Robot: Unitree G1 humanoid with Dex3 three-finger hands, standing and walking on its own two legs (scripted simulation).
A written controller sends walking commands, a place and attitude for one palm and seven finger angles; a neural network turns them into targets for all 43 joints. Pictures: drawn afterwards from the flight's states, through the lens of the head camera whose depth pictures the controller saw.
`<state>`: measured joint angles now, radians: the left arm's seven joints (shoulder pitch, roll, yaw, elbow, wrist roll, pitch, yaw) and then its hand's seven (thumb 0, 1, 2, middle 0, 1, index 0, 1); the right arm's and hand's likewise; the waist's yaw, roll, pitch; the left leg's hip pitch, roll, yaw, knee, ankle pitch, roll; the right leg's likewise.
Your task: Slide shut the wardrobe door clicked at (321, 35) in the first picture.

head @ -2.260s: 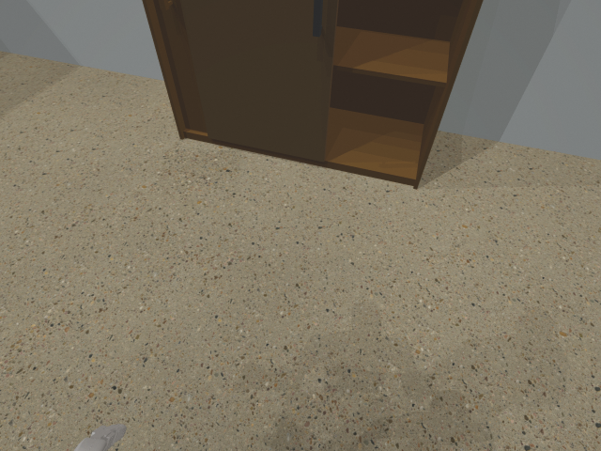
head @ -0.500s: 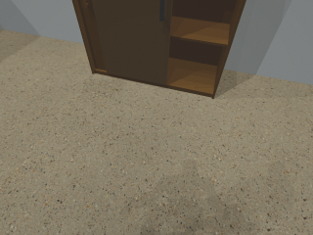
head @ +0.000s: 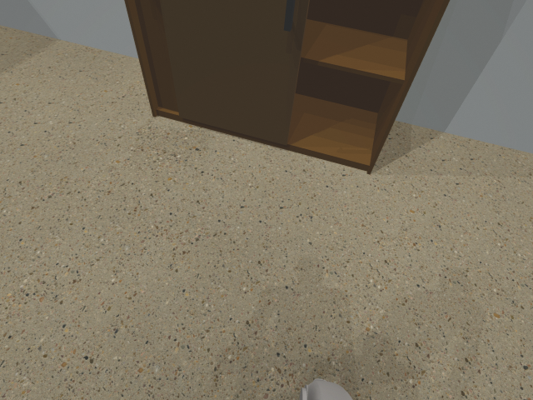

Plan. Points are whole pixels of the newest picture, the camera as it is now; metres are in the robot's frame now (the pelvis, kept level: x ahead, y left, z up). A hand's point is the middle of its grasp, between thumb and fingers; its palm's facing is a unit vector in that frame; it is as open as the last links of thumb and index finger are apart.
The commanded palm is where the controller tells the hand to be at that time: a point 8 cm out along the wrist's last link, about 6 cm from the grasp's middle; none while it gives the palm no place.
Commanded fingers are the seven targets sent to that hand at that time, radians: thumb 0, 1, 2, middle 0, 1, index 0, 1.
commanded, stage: walk to a spot facing it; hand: left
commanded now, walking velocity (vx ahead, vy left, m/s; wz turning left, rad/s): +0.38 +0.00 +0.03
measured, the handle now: out of the picture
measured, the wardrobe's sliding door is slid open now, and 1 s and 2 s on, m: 0.47 0.47 0.47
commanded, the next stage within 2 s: turn to face it in 1.22 s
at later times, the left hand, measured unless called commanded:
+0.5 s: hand (185, 342) +0.25 +0.15 -0.17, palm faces +0.11 -0.97 -0.22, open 7.2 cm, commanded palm none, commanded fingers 0.00 0.90 0.90 -0.20 -0.30 -0.20 -0.30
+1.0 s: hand (173, 246) +0.45 +0.21 -0.18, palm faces +0.13 -0.98 -0.15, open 7.4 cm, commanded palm none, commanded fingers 0.00 0.90 0.90 -0.20 -0.30 -0.20 -0.30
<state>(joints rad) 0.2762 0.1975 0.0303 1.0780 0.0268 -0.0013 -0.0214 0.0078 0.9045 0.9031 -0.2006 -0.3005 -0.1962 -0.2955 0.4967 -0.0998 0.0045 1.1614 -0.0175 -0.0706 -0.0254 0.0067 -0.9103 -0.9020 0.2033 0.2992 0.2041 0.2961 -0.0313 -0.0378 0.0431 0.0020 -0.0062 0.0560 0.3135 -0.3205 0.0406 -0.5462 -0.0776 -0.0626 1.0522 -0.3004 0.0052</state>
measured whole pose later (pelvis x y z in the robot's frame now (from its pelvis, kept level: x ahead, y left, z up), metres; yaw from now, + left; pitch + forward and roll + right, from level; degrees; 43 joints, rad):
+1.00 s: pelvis +0.43 +0.03 +0.00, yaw +4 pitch -1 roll +0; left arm 0.24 0.18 0.06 1.06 0.03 -0.01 -0.01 0.00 0.91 0.90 -0.20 -0.30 -0.19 -0.30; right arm 0.34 -0.16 -0.04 1.09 -0.02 -0.07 -0.02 -0.01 -0.95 -0.90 0.20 0.30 0.20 0.30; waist 0.01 -0.05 0.03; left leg -0.08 0.00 0.20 0.32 -0.23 0.06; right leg -0.60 -0.14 -0.05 1.08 -0.16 0.03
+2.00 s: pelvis +0.67 +0.02 +0.00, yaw -12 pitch -1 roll -1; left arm 0.23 0.21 0.09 1.03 0.02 0.06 0.01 0.00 0.91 0.90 -0.20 -0.30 -0.19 -0.30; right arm 0.17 -0.15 -0.03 0.99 -0.02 -0.01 -0.04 0.00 -0.93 -0.90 0.21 0.30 0.21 0.30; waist 0.01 -0.02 0.05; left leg -0.25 0.09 0.23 0.45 -0.19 0.05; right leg -0.41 -0.06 -0.02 0.98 -0.42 0.05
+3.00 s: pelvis +0.89 -0.02 +0.00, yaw -15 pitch +0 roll +1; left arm 0.21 0.18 0.06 1.03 0.03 -0.02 0.00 0.00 0.91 0.90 -0.20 -0.30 -0.19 -0.29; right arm 0.29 -0.15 -0.03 1.07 -0.02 -0.06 -0.02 0.00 -0.94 -0.90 0.20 0.30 0.20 0.30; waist 0.01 -0.04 0.03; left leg -0.10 -0.01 0.19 0.35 -0.25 0.05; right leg -0.53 -0.11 -0.05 0.91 -0.25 0.00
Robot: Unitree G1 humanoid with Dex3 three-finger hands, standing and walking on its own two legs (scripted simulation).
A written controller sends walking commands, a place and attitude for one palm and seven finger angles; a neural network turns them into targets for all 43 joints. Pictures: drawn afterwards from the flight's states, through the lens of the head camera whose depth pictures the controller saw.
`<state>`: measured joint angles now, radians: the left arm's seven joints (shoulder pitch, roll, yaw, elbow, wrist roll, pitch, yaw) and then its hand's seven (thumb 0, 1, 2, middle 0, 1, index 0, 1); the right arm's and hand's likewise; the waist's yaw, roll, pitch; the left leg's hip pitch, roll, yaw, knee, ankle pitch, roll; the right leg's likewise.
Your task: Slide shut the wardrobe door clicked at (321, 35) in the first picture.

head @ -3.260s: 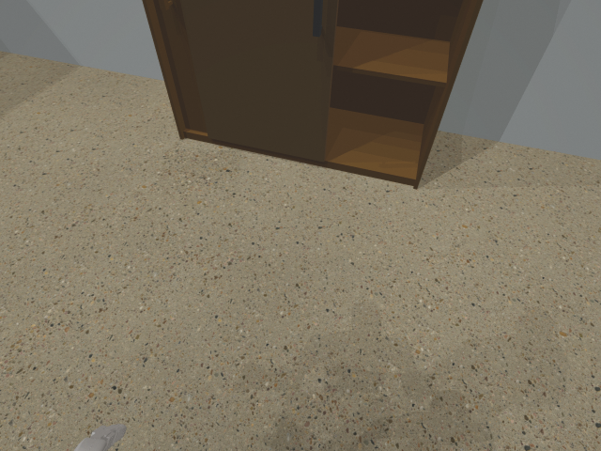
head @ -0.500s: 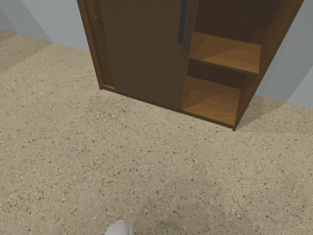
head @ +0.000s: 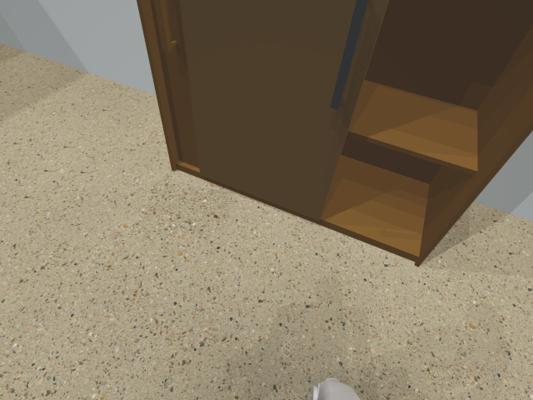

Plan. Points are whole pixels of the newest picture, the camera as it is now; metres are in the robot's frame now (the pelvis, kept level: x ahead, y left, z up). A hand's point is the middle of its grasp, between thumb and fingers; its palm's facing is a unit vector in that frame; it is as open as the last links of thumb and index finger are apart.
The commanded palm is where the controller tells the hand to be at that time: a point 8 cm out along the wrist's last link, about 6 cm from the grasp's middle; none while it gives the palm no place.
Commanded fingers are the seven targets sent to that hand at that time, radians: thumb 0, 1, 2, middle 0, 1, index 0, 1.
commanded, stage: walk to a spot facing it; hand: left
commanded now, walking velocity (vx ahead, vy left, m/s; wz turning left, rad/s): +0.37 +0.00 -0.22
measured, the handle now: (350, 53) +1.01 -0.17 +0.08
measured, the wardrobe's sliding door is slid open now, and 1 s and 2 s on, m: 0.47 0.47 0.47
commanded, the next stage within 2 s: turn to face it in 0.22 s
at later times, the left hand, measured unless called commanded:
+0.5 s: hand (215, 331) +0.27 +0.11 -0.17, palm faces -0.04 -0.97 -0.24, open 7.1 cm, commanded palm none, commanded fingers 0.00 0.90 0.90 -0.20 -0.30 -0.20 -0.30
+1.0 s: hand (199, 305) +0.33 +0.15 -0.18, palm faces -0.20 -0.96 -0.20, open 7.4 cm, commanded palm none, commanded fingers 0.00 0.90 0.90 -0.20 -0.30 -0.20 -0.30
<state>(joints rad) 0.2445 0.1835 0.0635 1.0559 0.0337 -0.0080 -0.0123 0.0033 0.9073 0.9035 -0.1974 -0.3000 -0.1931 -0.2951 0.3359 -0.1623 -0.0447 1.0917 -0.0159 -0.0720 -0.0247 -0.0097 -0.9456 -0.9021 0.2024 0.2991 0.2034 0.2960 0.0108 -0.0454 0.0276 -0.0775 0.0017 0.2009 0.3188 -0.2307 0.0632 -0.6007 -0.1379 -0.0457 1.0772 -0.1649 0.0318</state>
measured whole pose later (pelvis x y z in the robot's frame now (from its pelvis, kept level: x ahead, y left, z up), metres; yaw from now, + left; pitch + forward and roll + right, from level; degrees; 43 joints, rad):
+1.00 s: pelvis +0.24 -0.03 +0.00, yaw -16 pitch -1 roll -1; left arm 0.23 0.21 0.09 1.03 0.02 0.06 0.01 0.00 0.91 0.90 -0.20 -0.30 -0.19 -0.30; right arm 0.17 -0.15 -0.03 0.99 -0.02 -0.01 -0.04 0.00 -0.93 -0.90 0.21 0.30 0.21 0.30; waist 0.01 -0.02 0.05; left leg -0.25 0.09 0.23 0.45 -0.19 0.05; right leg -0.41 -0.06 -0.02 0.98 -0.42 0.05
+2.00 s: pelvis +0.45 -0.09 +0.00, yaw -20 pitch +0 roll +1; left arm 0.21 0.18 0.06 1.03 0.03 -0.02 0.00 0.00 0.91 0.90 -0.20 -0.30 -0.19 -0.29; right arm 0.29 -0.15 -0.03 1.07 -0.02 -0.06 -0.02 0.00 -0.94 -0.90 0.20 0.30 0.20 0.30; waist 0.01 -0.04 0.03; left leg -0.10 -0.01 0.19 0.35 -0.25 0.05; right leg -0.53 -0.11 -0.05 0.91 -0.25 0.00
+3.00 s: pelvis +0.51 -0.06 -0.01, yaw -22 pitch +1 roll +2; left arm 0.30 0.17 0.02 1.13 0.01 0.04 0.04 0.00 0.91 0.90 -0.20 -0.30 -0.20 -0.30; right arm 0.23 -0.15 -0.01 1.06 -0.01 0.01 -0.04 0.01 -0.93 -0.90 0.20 0.30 0.21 0.30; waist 0.01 -0.04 0.02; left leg -0.21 -0.06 0.12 0.36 -0.17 0.08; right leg -0.16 -0.04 -0.01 0.53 -0.36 0.02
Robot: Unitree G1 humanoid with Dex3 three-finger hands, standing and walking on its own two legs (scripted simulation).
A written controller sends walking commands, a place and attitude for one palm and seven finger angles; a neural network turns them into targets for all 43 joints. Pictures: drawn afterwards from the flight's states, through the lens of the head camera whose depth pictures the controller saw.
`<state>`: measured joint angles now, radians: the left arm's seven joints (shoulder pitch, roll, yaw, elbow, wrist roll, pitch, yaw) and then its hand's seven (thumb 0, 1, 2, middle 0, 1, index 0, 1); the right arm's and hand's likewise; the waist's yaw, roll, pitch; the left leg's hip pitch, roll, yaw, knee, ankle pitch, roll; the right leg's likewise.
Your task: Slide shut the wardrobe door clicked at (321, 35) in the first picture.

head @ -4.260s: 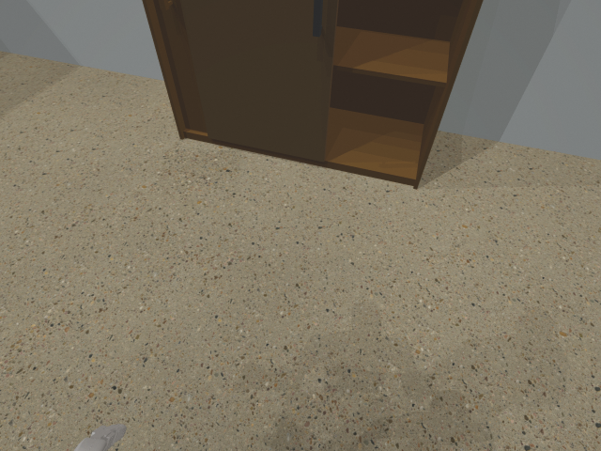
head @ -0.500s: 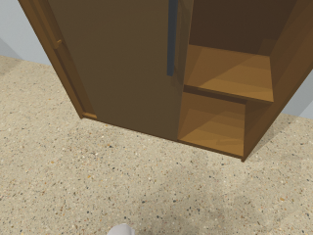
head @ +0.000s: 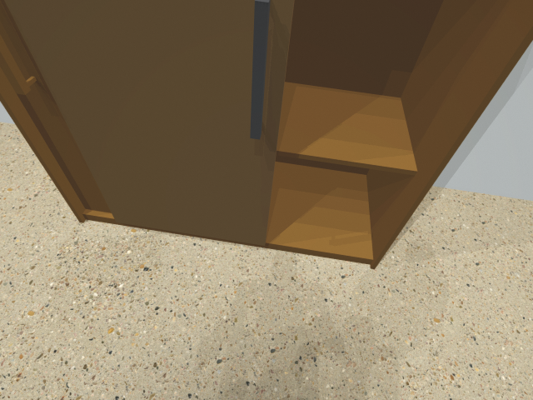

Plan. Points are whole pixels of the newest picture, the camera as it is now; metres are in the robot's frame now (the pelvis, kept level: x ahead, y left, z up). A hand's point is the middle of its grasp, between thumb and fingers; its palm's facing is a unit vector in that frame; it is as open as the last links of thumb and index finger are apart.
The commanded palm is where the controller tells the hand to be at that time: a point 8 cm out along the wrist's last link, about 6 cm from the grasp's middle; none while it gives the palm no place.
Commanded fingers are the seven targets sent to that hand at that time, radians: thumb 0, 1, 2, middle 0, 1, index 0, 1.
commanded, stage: take the last steps up to it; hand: left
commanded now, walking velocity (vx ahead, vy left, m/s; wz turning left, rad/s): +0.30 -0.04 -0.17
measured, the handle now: (260, 74) +0.78 +0.08 +0.08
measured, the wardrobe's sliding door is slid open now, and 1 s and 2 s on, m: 0.47 0.47 0.47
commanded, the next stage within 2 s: come to a stop and stand still in 1.02 s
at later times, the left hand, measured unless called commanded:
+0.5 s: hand out of the picture +0.01 +0.11 -0.16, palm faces +0.03 -0.98 -0.17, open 7.4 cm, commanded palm none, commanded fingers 0.00 0.90 0.90 -0.20 -0.30 -0.20 -0.30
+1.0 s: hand (181, 315) +0.29 +0.18 -0.17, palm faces +0.00 -0.98 -0.19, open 7.4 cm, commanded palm none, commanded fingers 0.00 0.90 0.90 -0.20 -0.30 -0.20 -0.30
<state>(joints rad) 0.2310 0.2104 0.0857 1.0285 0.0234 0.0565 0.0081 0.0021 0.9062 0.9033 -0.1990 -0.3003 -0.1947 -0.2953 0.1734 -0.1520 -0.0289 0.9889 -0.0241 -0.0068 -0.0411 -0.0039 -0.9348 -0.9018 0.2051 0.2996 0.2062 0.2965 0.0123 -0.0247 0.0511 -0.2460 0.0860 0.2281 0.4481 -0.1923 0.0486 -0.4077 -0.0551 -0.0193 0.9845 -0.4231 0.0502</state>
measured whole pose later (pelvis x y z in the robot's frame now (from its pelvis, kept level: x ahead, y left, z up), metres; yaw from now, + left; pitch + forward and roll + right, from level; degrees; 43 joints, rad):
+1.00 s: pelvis +0.22 +0.00 +0.00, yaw -3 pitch +0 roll +1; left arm 0.21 0.18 0.06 1.03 0.03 -0.02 0.00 0.00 0.91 0.90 -0.20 -0.30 -0.19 -0.29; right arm 0.29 -0.15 -0.03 1.07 -0.02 -0.06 -0.02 0.00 -0.94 -0.90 0.20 0.30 0.20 0.30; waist 0.01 -0.04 0.03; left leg -0.10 -0.01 0.19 0.35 -0.25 0.05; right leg -0.53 -0.11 -0.05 0.91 -0.25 0.00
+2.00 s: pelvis +0.27 +0.04 +0.00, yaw -5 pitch +1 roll +2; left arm 0.30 0.17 0.02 1.13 0.01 0.04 0.04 0.00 0.91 0.90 -0.20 -0.30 -0.20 -0.30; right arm 0.23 -0.15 -0.01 1.06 -0.01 0.01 -0.04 0.01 -0.93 -0.90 0.20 0.30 0.21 0.30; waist 0.01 -0.04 0.02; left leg -0.21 -0.06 0.12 0.36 -0.17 0.08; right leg -0.16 -0.04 -0.01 0.53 -0.36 0.02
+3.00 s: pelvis +0.27 -0.02 +0.00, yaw -4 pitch +0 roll +0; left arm 0.35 0.09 -0.03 1.13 0.01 -0.04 0.05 0.00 0.90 0.90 -0.20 -0.30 -0.20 -0.30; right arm 0.28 -0.15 0.00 1.10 -0.02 0.01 -0.04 0.01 -0.92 -0.90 0.20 0.30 0.20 0.30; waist -0.01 0.03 0.03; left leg -0.25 0.04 0.05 0.48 -0.23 -0.02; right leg -0.08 0.08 -0.06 0.40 -0.33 -0.09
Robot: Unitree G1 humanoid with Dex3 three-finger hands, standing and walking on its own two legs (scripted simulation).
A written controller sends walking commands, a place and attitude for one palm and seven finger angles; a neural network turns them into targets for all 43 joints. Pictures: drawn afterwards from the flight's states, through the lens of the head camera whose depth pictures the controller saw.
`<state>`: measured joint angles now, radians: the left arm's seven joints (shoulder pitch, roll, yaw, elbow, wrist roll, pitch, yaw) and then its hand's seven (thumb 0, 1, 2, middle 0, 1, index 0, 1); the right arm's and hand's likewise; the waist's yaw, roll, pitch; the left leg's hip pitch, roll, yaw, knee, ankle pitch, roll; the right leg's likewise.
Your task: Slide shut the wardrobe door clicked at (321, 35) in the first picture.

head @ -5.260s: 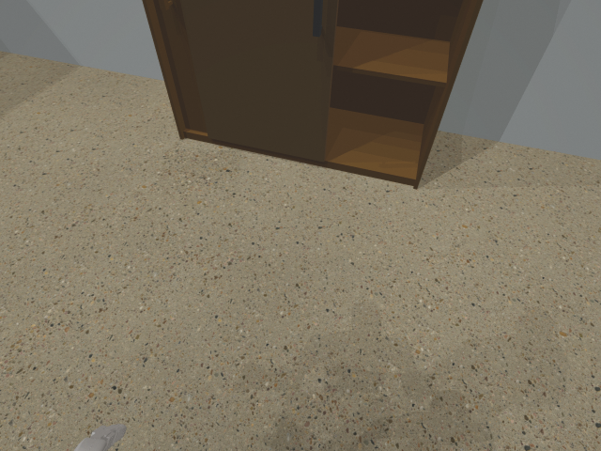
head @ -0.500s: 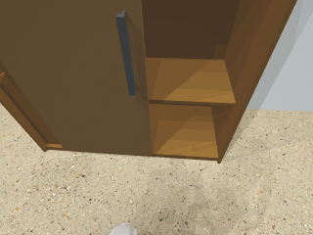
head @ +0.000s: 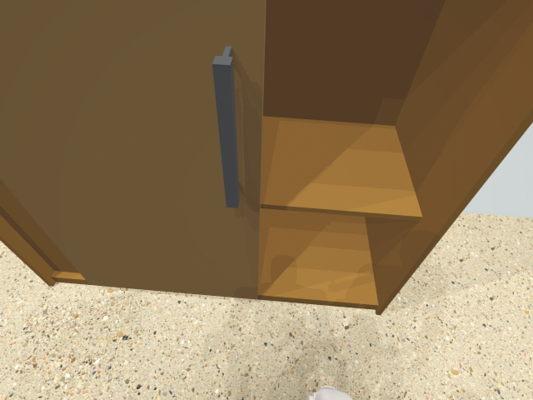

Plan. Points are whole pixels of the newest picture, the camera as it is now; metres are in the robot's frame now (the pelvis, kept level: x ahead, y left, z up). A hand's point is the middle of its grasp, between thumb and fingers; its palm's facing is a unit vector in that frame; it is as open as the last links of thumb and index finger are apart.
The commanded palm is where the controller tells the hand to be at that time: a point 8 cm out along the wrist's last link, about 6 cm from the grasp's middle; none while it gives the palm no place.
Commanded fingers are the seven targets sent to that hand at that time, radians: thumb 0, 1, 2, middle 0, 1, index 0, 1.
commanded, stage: take the last steps up to it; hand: left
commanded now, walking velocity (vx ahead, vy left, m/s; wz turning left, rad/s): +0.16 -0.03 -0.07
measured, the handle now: (230, 138) +0.55 +0.11 +0.08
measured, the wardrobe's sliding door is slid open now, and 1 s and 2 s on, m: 0.47 0.47 0.47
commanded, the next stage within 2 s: come to a stop and stand still in 0.02 s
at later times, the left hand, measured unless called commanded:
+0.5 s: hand (172, 398) +0.15 +0.17 -0.17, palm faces +0.03 -0.96 -0.26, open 7.3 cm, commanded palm none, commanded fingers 0.00 0.90 0.90 -0.20 -0.30 -0.20 -0.30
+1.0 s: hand out of the picture +0.03 +0.23 -0.18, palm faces +0.01 -0.98 -0.21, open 7.4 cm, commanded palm none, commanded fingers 0.00 0.90 0.90 -0.20 -0.30 -0.20 -0.30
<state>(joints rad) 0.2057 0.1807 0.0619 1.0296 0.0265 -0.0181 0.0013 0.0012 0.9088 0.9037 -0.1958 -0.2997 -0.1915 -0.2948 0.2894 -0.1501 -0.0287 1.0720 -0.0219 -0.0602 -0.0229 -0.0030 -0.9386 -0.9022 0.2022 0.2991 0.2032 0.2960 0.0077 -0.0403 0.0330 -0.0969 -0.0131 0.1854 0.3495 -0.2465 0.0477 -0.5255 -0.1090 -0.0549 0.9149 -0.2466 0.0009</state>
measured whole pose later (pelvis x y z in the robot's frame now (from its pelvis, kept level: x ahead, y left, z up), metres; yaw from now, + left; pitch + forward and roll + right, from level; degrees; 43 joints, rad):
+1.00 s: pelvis +0.05 +0.05 +0.00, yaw -2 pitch +1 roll +2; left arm 0.30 0.17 0.02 1.13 0.01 0.04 0.04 0.00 0.91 0.90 -0.20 -0.30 -0.20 -0.30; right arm 0.23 -0.15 -0.01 1.06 -0.01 0.01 -0.04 0.01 -0.93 -0.90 0.20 0.30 0.21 0.30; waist 0.01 -0.04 0.02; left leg -0.21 -0.06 0.12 0.36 -0.17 0.08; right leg -0.16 -0.04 -0.01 0.53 -0.36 0.02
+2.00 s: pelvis +0.05 -0.02 +0.00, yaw +0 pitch +0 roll +0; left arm 0.35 0.09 -0.03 1.13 0.01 -0.04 0.05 0.00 0.90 0.90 -0.20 -0.30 -0.20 -0.30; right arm 0.28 -0.15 0.00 1.10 -0.02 0.01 -0.04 0.01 -0.92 -0.90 0.20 0.30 0.20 0.30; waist -0.01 0.03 0.03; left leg -0.25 0.04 0.05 0.48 -0.23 -0.02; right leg -0.08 0.08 -0.06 0.40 -0.33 -0.09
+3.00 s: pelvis +0.03 +0.11 +0.00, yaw -3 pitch +0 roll -1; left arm 0.48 0.13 -0.01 1.08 0.02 0.01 0.07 0.00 0.91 0.90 -0.20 -0.30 -0.20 -0.30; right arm 0.29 -0.14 0.01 1.12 0.00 0.02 -0.04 0.01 -0.92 -0.90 0.20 0.30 0.20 0.30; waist 0.02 -0.03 0.02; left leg -0.21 -0.13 0.09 0.36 -0.15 0.14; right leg -0.11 -0.07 0.02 0.40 -0.28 0.02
